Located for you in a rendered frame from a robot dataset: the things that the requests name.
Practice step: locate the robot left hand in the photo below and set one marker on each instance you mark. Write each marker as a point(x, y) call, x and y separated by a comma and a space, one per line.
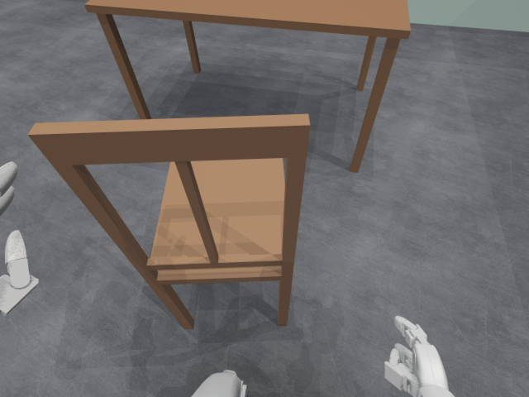
point(13, 288)

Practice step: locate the robot right hand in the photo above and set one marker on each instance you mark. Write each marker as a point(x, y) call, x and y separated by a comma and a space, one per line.
point(421, 367)

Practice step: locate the chair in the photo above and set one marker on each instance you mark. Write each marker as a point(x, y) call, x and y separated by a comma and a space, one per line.
point(226, 215)

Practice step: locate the left robot thigh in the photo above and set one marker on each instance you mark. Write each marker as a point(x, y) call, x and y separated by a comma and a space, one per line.
point(221, 385)

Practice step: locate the table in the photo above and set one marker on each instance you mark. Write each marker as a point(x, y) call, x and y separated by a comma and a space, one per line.
point(372, 18)

